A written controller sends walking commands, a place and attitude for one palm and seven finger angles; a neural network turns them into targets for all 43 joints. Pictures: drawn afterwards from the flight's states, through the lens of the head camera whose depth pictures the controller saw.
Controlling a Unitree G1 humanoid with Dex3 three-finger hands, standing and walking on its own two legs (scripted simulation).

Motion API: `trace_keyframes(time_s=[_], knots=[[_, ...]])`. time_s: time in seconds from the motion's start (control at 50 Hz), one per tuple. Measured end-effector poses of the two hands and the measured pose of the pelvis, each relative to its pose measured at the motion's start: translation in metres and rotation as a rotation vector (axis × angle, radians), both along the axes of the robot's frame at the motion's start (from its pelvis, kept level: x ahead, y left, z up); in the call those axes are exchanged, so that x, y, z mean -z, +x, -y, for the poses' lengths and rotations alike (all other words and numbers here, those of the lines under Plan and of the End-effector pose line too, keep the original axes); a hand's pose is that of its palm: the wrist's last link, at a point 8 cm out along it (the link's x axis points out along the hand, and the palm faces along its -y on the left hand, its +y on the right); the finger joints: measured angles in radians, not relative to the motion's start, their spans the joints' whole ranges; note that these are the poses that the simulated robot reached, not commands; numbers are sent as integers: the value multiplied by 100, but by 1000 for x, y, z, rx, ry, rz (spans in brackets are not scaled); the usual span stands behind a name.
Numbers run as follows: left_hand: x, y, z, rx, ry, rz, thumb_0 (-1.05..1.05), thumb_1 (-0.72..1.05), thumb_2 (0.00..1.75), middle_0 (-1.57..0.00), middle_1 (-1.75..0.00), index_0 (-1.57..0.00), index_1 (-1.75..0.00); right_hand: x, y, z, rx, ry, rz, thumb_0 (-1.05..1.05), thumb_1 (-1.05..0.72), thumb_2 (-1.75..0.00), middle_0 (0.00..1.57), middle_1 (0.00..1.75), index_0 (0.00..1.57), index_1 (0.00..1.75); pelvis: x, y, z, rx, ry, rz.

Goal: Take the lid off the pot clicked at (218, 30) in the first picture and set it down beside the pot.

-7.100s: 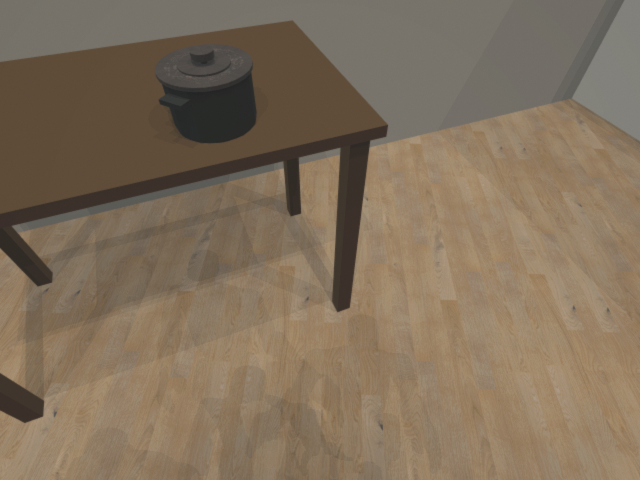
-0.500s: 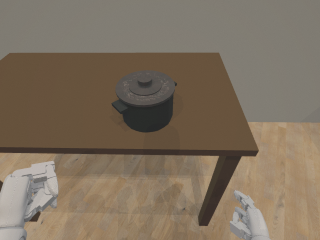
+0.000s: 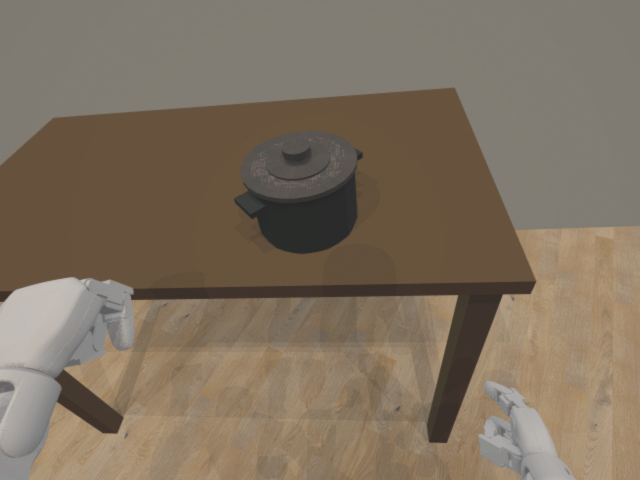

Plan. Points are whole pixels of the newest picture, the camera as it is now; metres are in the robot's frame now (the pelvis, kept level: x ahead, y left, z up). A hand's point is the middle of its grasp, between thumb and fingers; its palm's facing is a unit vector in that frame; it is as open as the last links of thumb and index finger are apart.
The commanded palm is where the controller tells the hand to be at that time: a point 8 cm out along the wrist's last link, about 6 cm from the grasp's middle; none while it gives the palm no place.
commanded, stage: reach forward and open the fingers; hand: left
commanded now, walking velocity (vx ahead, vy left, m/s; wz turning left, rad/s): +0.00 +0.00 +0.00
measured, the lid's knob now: (296, 149) +0.54 +0.11 +0.16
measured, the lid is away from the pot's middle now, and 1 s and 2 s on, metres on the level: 0.00 0.00 0.00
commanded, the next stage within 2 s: move the open hand above the knob in 1.12 s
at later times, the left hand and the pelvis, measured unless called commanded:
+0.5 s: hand (102, 290) +0.24 +0.26 +0.18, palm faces -0.05 -0.06 -1.00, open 7.4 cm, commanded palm +0.21 +0.25 +0.25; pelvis -0.03 +0.00 +0.00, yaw +1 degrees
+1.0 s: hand (100, 230) +0.29 +0.27 +0.22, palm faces +0.02 -0.04 -1.00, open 9.8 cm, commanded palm +0.24 +0.26 +0.29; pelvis -0.03 +0.02 +0.00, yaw +1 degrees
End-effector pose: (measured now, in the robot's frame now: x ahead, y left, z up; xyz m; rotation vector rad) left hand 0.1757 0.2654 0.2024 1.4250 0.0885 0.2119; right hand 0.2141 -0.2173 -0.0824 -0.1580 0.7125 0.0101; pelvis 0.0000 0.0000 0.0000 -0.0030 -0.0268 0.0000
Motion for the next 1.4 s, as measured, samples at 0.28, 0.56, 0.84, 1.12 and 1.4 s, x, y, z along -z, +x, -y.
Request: trace_keyframes(time_s=[0.28, 0.56, 0.84, 1.12, 1.4], knots=[[-17, 26, 6, 81, 62, -132, 0, 26, 130, -112, -81, -112, -81, -15, 8, -21, -74, 38, 83, 1, -90, -90, 20, 30, 20, 30, -2, -17, 3, -28, -4, 41], [-36, 56, 4, 115, 81, -121, 0, -16, 157, -96, -32, -97, -32, -2, -28, -13, -51, 12, 14, 1, -90, -90, 20, 30, 20, 30, -1, -30, -3, -20, -10, 47], [-60, 81, 3, 121, 103, -68, 0, -35, 166, -90, -10, -90, -10, 3, -37, -23, -50, 26, -3, 1, -90, -90, 20, 30, 20, 30, 0, -34, -13, -13, -8, 35], [-67, 99, -3, 97, 92, -84, 0, -36, 169, -90, -9, -90, -9, 0, -25, -33, -70, 31, 3, 1, -90, -90, 20, 30, 20, 30, 0, -30, -17, -18, -7, 19], [-65, 110, 3, 106, 67, -89, -1, -37, 170, -90, -9, -91, -9, 2, -13, -35, -88, 23, -16, 1, -90, -90, 20, 30, 20, 30, 1, -23, -17, -32, -7, 5]])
